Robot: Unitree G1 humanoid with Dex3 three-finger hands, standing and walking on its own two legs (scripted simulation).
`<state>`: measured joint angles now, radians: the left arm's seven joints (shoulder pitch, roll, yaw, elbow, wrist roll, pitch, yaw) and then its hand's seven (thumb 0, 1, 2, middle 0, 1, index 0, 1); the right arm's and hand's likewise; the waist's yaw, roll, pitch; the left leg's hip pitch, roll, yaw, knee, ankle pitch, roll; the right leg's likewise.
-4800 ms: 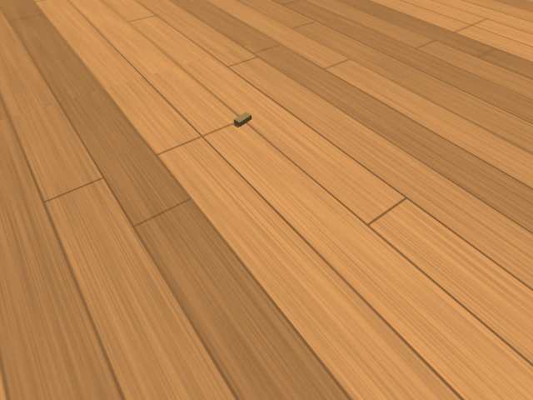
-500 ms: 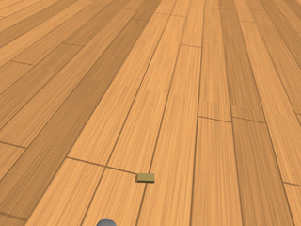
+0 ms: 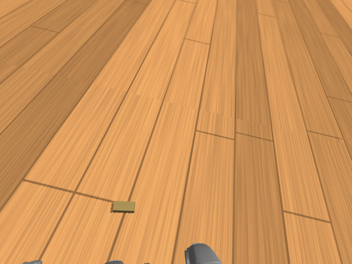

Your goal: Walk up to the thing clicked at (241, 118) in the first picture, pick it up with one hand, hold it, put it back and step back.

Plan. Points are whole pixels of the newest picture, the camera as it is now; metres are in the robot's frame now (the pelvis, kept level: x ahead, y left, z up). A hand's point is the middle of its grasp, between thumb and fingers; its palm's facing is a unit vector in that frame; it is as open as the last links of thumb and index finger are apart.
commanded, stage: walk up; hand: left
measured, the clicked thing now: (124, 206) +0.50 +0.17 -0.73
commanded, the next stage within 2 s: none
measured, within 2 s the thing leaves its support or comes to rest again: neither
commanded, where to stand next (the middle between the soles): +0.13 -0.13 m, yaw +4 degrees
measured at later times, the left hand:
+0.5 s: hand out of the picture +0.05 +0.08 -0.14, palm faces +0.04 -0.92 -0.39, open 7.4 cm
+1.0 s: hand out of the picture +0.12 +0.12 -0.15, palm faces +0.13 -0.91 -0.40, open 7.4 cm
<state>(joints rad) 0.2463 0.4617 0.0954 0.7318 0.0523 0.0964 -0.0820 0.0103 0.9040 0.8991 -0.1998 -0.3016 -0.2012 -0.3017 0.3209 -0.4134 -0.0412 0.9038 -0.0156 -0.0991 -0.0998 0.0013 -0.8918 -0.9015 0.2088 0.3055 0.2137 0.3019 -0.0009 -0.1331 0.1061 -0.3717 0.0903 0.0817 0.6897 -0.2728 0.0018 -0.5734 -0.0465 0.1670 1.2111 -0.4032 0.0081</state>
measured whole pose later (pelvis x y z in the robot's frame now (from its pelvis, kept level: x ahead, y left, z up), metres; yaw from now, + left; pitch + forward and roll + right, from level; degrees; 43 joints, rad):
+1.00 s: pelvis +0.06 -0.17 +0.00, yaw +7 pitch -3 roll -2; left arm 0.13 0.41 0.03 0.97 -0.01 -0.03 0.02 0.01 0.90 0.90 -0.20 -0.30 -0.20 -0.30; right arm 0.04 -0.37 -0.01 0.96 0.00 0.02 0.00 0.00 -0.90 -0.90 0.20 0.30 0.21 0.30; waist 0.02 0.02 0.12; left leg -0.37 0.02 -0.05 0.78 -0.35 0.00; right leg -0.30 -0.03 -0.01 0.69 -0.34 0.03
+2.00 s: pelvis +0.07 -0.16 +0.03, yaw +5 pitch -2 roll +0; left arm 0.07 0.37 0.00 1.12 0.01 -0.02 0.00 0.01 0.90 0.90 -0.20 -0.30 -0.20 -0.30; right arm 0.05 -0.36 -0.04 1.13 0.00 0.03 0.03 0.00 -0.90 -0.90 0.20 0.30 0.20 0.30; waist -0.01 0.00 0.07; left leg -0.19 0.01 0.02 0.39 -0.17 0.00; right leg -0.17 -0.04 0.06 0.38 -0.18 0.05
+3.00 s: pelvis +0.09 -0.18 +0.03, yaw +5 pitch -2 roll +0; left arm 0.11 0.36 0.00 1.13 0.01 -0.01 -0.01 0.01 0.90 0.90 -0.20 -0.30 -0.20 -0.30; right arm 0.08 -0.35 -0.02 1.15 0.00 0.00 0.01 0.00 -0.90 -0.90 0.20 0.30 0.21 0.30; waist -0.01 0.00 0.05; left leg -0.13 0.03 0.00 0.34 -0.17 -0.03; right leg -0.10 -0.02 0.04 0.33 -0.18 0.03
